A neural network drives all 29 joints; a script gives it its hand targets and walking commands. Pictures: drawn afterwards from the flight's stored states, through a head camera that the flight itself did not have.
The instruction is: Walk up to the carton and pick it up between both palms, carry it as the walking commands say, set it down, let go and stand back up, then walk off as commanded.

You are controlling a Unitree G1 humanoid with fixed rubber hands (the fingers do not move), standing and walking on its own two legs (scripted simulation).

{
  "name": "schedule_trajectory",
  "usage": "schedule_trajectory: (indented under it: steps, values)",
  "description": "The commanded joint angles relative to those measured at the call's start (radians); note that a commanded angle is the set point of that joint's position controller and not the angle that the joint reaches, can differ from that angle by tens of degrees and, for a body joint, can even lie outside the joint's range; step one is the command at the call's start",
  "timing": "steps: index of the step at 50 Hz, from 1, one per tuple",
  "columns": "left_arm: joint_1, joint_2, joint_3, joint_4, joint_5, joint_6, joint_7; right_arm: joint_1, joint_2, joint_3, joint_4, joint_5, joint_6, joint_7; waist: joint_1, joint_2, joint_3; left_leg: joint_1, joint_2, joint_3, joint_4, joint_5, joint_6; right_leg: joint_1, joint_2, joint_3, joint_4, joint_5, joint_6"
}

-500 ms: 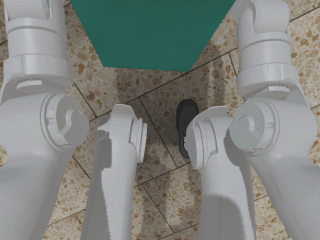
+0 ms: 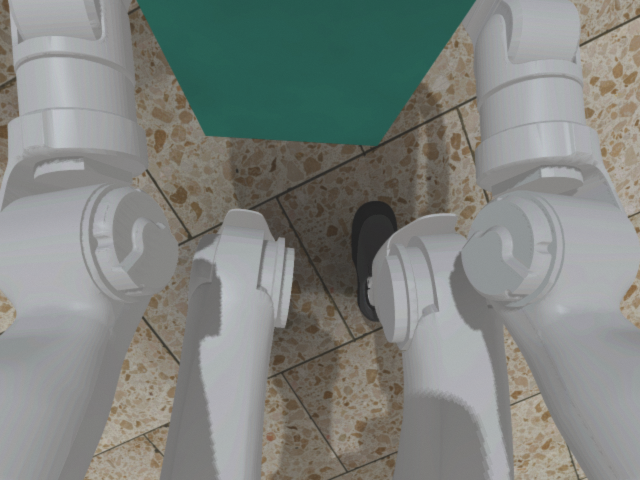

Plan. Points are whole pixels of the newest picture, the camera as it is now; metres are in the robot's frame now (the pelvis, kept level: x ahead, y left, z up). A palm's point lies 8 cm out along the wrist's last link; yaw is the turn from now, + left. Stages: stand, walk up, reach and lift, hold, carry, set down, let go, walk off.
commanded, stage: set down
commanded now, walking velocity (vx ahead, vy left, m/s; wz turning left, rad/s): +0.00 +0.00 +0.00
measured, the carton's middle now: out of the picture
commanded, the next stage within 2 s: let go in 1.94 s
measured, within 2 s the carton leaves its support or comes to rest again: neither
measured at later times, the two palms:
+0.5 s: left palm out of the picture +0.55 +0.15 -0.22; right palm out of the picture +0.54 -0.15 -0.22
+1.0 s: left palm out of the picture +0.57 +0.16 -0.14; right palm out of the picture +0.56 -0.17 -0.14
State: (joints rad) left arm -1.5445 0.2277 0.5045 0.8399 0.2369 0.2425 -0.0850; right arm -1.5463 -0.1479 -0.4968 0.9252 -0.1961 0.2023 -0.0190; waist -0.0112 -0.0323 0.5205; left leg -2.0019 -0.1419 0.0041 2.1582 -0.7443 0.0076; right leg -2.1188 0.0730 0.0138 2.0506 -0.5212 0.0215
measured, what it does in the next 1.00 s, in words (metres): stands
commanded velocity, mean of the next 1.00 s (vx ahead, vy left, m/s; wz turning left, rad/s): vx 0.00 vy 0.00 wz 0.00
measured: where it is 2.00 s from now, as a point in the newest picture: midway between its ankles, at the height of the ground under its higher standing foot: (310, 297)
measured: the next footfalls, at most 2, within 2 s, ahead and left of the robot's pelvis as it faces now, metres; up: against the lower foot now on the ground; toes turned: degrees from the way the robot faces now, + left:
none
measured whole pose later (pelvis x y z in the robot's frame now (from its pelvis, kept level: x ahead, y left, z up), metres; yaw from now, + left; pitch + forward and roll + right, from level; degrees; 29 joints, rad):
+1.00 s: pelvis -0.01 +0.00 +0.00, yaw +0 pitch +31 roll -1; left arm -1.54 0.35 0.12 0.87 -0.14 0.30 0.15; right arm -1.50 -0.26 -0.35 0.81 0.07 0.30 -0.19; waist -0.01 0.00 0.52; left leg -1.98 -0.14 0.00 2.18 -0.73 0.01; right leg -2.08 0.07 0.01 2.06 -0.51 0.03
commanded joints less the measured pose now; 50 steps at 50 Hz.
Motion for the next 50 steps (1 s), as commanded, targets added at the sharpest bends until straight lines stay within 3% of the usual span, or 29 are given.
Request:
schedule_trajectory:
  steps: [1, 3, 4, 5, 6, 11, 13, 15, 16, 17, 20, 21, 23, 25, 27, 28, 29, 30, 31, 35, 36, 37, 40, 42, 44, 46, 48, 49, 50]
  values:
    - [-0.175, -0.69, -0.322, 0.302, 0.01, 0.051, -0.163, -0.158, 0.57, 0.11, 0.158, -0.021, 0.041, 0.149, -0.006, 0.116, -0.754, 0.116, 0.009, -0.041, -0.242, 0.235, 0.008, 0.456, 0.052, -0.06, 0.004, 0.135, -0.018]
    - [-0.157, -0.661, -0.323, 0.294, -0.013, 0.038, -0.152, -0.145, 0.495, 0.108, 0.133, -0.019, 0.018, 0.131, -0.023, 0.127, -0.771, 0.107, 0.018, -0.042, -0.242, 0.261, -0.004, 0.493, 0.044, -0.053, 0.003, 0.168, -0.022]
    - [-0.145, -0.598, -0.295, 0.291, 0.017, 0.034, -0.139, -0.167, 0.468, 0.108, 0.129, -0.021, 0.025, 0.126, 0.027, 0.133, -0.75, 0.083, 0.017, -0.018, -0.24, 0.236, -0.006, 0.506, 0.043, -0.04, -0.009, 0.154, -0.018]
    - [-0.155, -0.61, -0.303, 0.28, 0.006, 0.037, -0.14, -0.125, 0.475, 0.095, 0.157, -0.024, 0.027, 0.125, -0.031, 0.11, -0.76, 0.11, 0.016, -0.035, -0.235, 0.239, -0.002, 0.49, 0.046, -0.055, -0.008, 0.148, -0.011]
    - [-0.1, -0.552, -0.277, 0.321, 0.027, 0.036, -0.125, -0.134, 0.427, 0.092, 0.122, -0.025, 0.014, 0.109, 0.019, 0.132, -0.768, 0.122, 0.016, -0.032, -0.243, 0.245, -0.003, 0.491, 0.044, -0.05, -0.001, 0.144, -0.011]
    - [-0.184, -0.286, -0.258, 0.211, -0.008, -0.017, -0.04, -0.148, 0.184, 0.063, 0.065, -0.001, -0.037, 0.03, -0.01, 0.108, -0.909, 0.138, 0.031, -0.046, -0.227, 0.33, -0.021, 0.562, 0.033, -0.056, 0.022, 0.266, 0.008]
    - [-0.188, -0.188, -0.258, 0.187, -0.043, -0.054, -0.005, -0.156, 0.148, 0.09, 0.028, 0.034, -0.072, 0.006, 0.028, 0.088, -1.018, 0.189, 0.027, -0.035, -0.208, 0.421, -0.016, 0.627, 0.039, -0.049, 0.033, 0.355, 0.007]
    - [-0.288, -0.009, -0.256, 0.086, -0.1, -0.099, 0.053, -0.184, -0.012, 0.104, 0.017, 0.062, -0.103, -0.047, 0.006, 0.058, -1.165, 0.224, 0.028, -0.036, -0.164, 0.515, -0.024, 0.713, 0.033, -0.037, 0.05, 0.464, 0.014]
    - [-0.254, 0.024, -0.281, 0.106, -0.125, -0.111, 0.081, -0.17, -0.04, 0.11, -0.002, 0.08, -0.12, -0.067, 0.005, 0.099, -1.246, 0.341, 0.021, -0.042, -0.152, 0.573, -0.026, 0.69, 0.035, -0.043, 0.062, 0.474, 0.015]
    - [-0.292, 0.11, -0.273, 0.086, -0.148, -0.124, 0.114, -0.169, -0.156, 0.093, 0.036, 0.079, -0.132, -0.091, -0.032, 0.085, -1.274, 0.339, 0.029, -0.044, -0.139, 0.603, -0.037, 0.678, 0.027, -0.051, 0.066, 0.51, 0.021]
    - [-0.311, 0.199, -0.314, 0.139, -0.194, -0.149, 0.168, -0.227, -0.206, 0.162, 0.07, 0.186, -0.14, -0.114, 0.028, 0.129, -1.336, 0.442, 0.059, -0.049, -0.145, 0.673, -0.04, 0.594, 0.018, -0.039, 0.069, 0.494, 0.025]
    - [-0.31, 0.223, -0.308, 0.15, -0.219, -0.148, 0.174, -0.222, -0.242, 0.15, 0.06, 0.167, -0.149, -0.121, -0.002, 0.07, -1.321, 0.429, 0.051, -0.058, -0.146, 0.664, -0.036, 0.585, 0.017, -0.054, 0.065, 0.49, 0.031]
    - [-0.344, 0.236, -0.339, 0.129, -0.25, -0.147, 0.177, -0.256, -0.213, 0.21, 0.054, 0.246, -0.137, -0.113, 0.061, 0.084, -1.383, 0.405, 0.064, -0.04, -0.149, 0.652, -0.031, 0.667, 0.005, -0.031, 0.057, 0.512, 0.03]
    - [-0.383, 0.265, -0.351, 0.078, -0.263, -0.153, 0.19, -0.274, -0.251, 0.219, 0.033, 0.26, -0.148, -0.119, 0.053, 0.075, -1.447, 0.389, 0.064, -0.04, -0.146, 0.609, -0.032, 0.693, 0.0, -0.035, 0.074, 0.501, 0.029]
    - [-0.365, 0.247, -0.411, 0.114, -0.326, -0.147, 0.188, -0.269, -0.295, 0.219, 0.056, 0.256, -0.154, -0.131, -0.018, 0.062, -1.478, 0.372, 0.067, -0.051, -0.133, 0.624, -0.04, 0.722, -0.009, -0.044, 0.084, 0.537, 0.026]
    - [-0.401, 0.275, -0.406, 0.09, -0.332, -0.152, 0.193, -0.272, -0.295, 0.235, 0.074, 0.265, -0.145, -0.13, 0.009, 0.068, -1.486, 0.375, 0.062, -0.04, -0.129, 0.624, -0.041, 0.711, -0.008, -0.033, 0.077, 0.527, 0.023]
    - [-0.361, 0.265, -0.413, 0.139, -0.336, -0.147, 0.198, -0.251, -0.332, 0.218, 0.107, 0.253, -0.148, -0.134, -0.016, 0.064, -1.465, 0.335, 0.062, -0.037, -0.139, 0.597, -0.048, 0.72, -0.009, -0.041, 0.08, 0.528, 0.022]
    - [-0.365, 0.24, -0.435, 0.12, -0.34, -0.14, 0.199, -0.28, -0.295, 0.24, 0.051, 0.294, -0.149, -0.127, 0.004, 0.1, -1.5, 0.395, 0.073, -0.038, -0.152, 0.621, -0.044, 0.724, -0.006, -0.041, 0.078, 0.521, 0.017]
    - [-0.378, 0.267, -0.414, 0.119, -0.338, -0.138, 0.203, -0.267, -0.31, 0.229, 0.05, 0.279, -0.143, -0.129, -0.011, 0.081, -1.506, 0.42, 0.068, -0.054, -0.146, 0.639, -0.049, 0.67, -0.008, -0.048, 0.063, 0.501, 0.029]
    - [-0.403, 0.278, -0.419, -0.104, -0.393, -0.122, 0.221, -0.297, -0.324, 0.277, -0.156, 0.302, -0.128, -0.153, 0.005, 0.037, -1.895, 0.528, 0.036, -0.015, -0.157, 0.682, -0.046, 0.974, 0.003, -0.059, 0.051, 0.616, 0.026]
    - [-0.409, 0.255, -0.451, -0.147, -0.411, -0.111, 0.231, -0.302, -0.32, 0.275, -0.221, 0.311, -0.121, -0.161, -0.031, 0.042, -1.994, 0.594, 0.041, -0.015, -0.165, 0.701, -0.053, 1.002, 0.009, -0.078, 0.045, 0.639, 0.03]
    - [-0.393, 0.275, -0.448, -0.189, -0.406, -0.099, 0.244, -0.307, -0.313, 0.291, -0.274, 0.334, -0.104, -0.173, -0.007, 0.055, -2.082, 0.619, 0.035, 0.003, -0.175, 0.721, -0.048, 1.079, 0.018, -0.072, 0.032, 0.679, 0.03]
    - [-0.445, 0.324, -0.416, -0.357, -0.412, -0.056, 0.267, -0.247, -0.378, 0.27, -0.281, 0.315, -0.034, -0.186, -0.025, 0.094, -2.2, 0.759, 0.02, 0.016, -0.209, 0.704, -0.06, 1.106, 0.023, -0.083, -0.008, 0.605, 0.022]
    - [-0.388, 0.304, -0.417, -0.215, -0.368, -0.012, 0.26, -0.196, -0.299, 0.301, -0.195, 0.323, 0.017, -0.178, -0.011, 0.095, -1.994, 0.758, 0.037, -0.001, -0.259, 0.591, -0.044, 0.929, 0.018, -0.095, -0.053, 0.419, 0.019]
    - [-0.367, 0.303, -0.412, -0.252, -0.38, 0.019, 0.26, -0.223, -0.287, 0.311, -0.283, 0.331, 0.041, -0.18, -0.016, 0.042, -2.053, 0.746, 0.036, 0.0, -0.303, 0.569, -0.038, 1.005, 0.02, -0.107, -0.091, 0.423, 0.019]
    - [-0.384, 0.296, -0.408, -0.301, -0.383, 0.037, 0.263, -0.235, -0.311, 0.291, -0.345, 0.315, 0.059, -0.188, -0.029, 0.061, -2.081, 0.752, 0.032, 0.005, -0.321, 0.559, -0.041, 1.034, 0.022, -0.099, -0.113, 0.429, 0.013]
    - [-0.397, 0.322, -0.365, -0.312, -0.358, 0.061, 0.261, -0.3, -0.318, 0.298, -0.43, 0.315, 0.085, -0.187, 0.008, 0.047, -2.117, 0.725, 0.026, 0.022, -0.352, 0.532, -0.03, 1.098, 0.028, -0.094, -0.144, 0.441, 0.01]
    - [-0.417, 0.319, -0.366, -0.318, -0.373, 0.072, 0.263, -0.285, -0.315, 0.283, -0.4, 0.304, 0.095, -0.187, -0.032, 0.035, -2.104, 0.777, 0.028, 0.008, -0.37, 0.523, -0.028, 1.07, 0.024, -0.1, -0.169, 0.405, 0.008]
    - [-0.432, 0.32, -0.365, -0.342, -0.363, 0.077, 0.26, -0.294, -0.321, 0.291, -0.446, 0.328, 0.105, -0.18, -0.012, 0.07, -2.11, 0.79, 0.036, -0.004, -0.381, 0.559, -0.029, 1.033, 0.024, -0.1, -0.164, 0.424, 0.003]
